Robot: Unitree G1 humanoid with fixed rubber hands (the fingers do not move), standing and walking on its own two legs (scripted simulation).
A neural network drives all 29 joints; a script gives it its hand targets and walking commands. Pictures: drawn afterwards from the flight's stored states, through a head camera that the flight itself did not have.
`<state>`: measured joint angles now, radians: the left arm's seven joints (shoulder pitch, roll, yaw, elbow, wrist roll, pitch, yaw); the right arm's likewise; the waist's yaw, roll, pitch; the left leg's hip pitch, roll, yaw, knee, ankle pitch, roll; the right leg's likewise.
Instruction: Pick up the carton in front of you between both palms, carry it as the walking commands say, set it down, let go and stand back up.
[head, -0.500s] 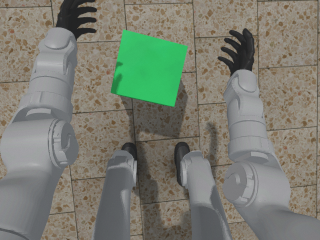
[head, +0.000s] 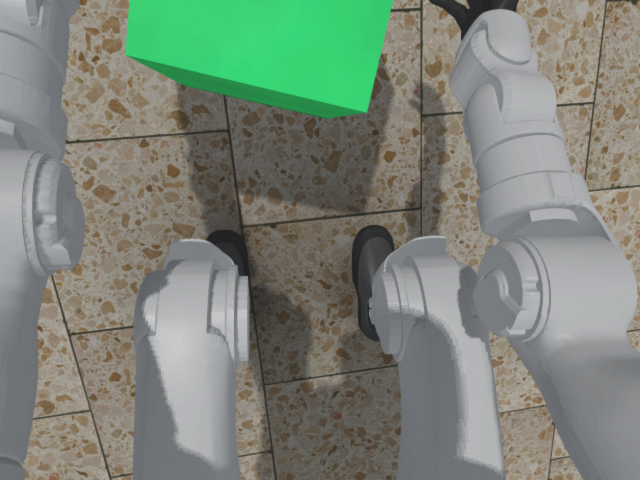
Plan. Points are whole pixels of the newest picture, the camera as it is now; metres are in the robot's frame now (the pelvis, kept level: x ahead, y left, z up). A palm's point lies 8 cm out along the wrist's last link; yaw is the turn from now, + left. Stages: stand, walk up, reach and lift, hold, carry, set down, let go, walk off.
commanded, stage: reach and lift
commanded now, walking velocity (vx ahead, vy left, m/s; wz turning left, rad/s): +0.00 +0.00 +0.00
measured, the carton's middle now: (271, 3) +0.55 +0.07 -0.28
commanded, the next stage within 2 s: none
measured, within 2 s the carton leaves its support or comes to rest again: leaves its support in 0.94 s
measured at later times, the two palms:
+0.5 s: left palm out of the picture +0.56 +0.23 -0.21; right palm (462, 11) +0.55 -0.12 -0.20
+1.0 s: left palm out of the picture +0.56 +0.21 -0.20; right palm out of the picture +0.56 -0.09 -0.18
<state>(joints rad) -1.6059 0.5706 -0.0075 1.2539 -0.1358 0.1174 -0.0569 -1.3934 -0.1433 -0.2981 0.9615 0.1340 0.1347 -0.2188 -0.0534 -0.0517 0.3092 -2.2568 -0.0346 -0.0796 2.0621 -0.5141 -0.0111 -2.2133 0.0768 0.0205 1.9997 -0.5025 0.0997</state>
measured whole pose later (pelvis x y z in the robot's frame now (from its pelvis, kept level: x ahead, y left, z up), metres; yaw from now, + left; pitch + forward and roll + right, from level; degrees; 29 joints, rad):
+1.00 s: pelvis +0.02 +0.00 -0.04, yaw +0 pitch +38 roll -4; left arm -1.49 0.39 0.05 1.09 -0.02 0.23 0.00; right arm -1.39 -0.08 -0.44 0.92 0.03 0.19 -0.20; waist 0.00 -0.09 0.29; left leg -2.29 -0.01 -0.05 2.22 -0.59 0.01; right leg -2.26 0.12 0.05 2.16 -0.57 0.12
